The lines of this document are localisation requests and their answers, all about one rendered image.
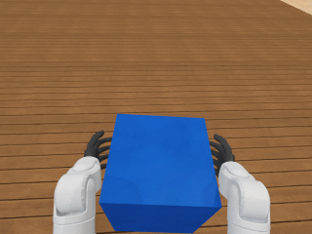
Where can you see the right robot hand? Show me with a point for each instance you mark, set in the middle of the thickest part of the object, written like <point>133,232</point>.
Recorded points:
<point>224,153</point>

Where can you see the robot left forearm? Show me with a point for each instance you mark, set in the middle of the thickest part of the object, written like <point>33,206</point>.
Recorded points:
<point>75,198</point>

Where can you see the left robot hand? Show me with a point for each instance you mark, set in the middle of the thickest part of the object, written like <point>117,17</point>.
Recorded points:
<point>94,149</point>

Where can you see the carton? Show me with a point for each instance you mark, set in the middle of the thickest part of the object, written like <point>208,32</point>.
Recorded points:
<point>160,175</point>

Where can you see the robot right forearm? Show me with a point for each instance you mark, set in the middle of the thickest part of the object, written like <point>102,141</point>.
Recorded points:
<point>248,200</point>

